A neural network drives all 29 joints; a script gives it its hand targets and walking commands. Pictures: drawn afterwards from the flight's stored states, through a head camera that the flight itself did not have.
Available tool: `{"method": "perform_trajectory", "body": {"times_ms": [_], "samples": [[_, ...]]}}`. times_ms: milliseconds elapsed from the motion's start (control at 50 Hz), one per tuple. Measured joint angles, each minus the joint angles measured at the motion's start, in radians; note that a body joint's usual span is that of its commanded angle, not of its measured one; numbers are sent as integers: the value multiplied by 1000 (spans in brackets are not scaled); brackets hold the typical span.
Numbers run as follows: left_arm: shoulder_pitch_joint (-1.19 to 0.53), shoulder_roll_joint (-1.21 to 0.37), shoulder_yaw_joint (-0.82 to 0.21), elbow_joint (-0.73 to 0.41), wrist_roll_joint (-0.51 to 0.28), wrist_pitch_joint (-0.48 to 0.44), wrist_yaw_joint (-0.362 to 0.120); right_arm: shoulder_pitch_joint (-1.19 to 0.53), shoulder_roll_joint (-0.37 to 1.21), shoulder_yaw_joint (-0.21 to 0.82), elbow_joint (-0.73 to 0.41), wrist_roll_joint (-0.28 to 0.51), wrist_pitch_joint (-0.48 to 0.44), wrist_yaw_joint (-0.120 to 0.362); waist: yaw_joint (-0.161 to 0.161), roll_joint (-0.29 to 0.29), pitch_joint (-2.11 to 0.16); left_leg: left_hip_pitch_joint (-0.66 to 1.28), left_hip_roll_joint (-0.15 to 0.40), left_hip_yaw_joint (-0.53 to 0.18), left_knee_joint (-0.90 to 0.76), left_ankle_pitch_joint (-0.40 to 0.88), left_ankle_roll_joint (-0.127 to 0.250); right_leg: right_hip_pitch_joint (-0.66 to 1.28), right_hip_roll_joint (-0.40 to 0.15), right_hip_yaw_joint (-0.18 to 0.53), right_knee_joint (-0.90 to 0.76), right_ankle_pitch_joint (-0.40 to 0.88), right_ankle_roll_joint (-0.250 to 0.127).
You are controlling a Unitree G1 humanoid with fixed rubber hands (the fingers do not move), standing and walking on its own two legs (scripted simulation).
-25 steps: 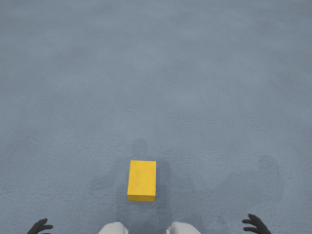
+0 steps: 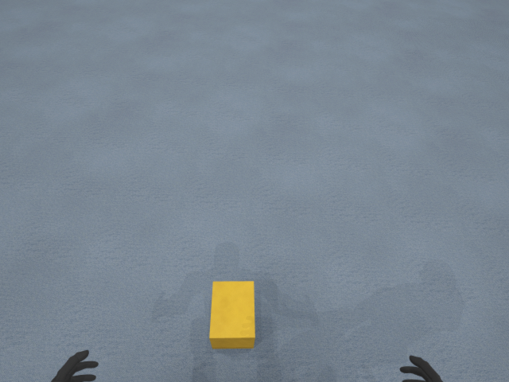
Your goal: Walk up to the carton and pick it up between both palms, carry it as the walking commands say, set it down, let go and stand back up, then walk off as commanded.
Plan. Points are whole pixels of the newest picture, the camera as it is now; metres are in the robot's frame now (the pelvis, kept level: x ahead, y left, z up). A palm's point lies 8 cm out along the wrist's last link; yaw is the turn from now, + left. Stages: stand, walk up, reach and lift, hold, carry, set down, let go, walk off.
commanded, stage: walk up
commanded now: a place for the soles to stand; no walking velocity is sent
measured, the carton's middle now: (233, 314) +0.43 +0.04 -0.70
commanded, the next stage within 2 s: reach and lift in 1.02 s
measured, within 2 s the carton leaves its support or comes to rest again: neither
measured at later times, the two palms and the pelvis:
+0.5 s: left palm out of the picture +0.11 +0.33 -0.11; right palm out of the picture +0.09 -0.28 -0.12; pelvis +0.00 +0.03 +0.00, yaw -2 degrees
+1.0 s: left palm out of the picture +0.11 +0.34 -0.11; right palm out of the picture +0.11 -0.28 -0.12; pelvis +0.01 +0.03 -0.01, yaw -3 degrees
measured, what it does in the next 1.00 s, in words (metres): stands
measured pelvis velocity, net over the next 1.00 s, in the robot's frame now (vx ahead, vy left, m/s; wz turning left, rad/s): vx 0.01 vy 0.03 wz -0.06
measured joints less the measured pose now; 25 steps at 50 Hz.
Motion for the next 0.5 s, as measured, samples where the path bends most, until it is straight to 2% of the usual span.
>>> {"method": "perform_trajectory", "body": {"times_ms": [500], "samples": [[61, 20, -6, -10, 11, -12, 34, 51, 2, -42, -56, -15, 46, 25, -1, 7, -2, -13, -30, 44, 53, -44, 41, -29, -30, 45, 61, -34, 38]]}}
